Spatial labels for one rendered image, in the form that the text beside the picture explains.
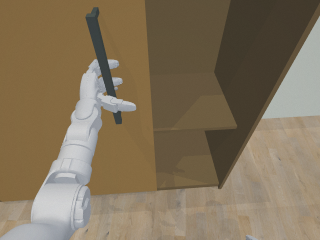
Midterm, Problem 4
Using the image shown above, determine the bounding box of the robot left upper arm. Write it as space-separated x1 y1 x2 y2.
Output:
0 183 91 240

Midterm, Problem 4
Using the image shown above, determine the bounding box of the handle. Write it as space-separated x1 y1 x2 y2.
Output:
85 7 122 125

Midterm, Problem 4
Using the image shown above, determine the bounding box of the left robot forearm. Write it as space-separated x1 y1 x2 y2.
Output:
30 98 103 222

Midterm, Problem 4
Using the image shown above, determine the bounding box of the wardrobe door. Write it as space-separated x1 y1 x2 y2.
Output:
0 0 157 202

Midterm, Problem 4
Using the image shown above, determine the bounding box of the robot left hand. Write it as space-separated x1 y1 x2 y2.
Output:
79 59 137 113

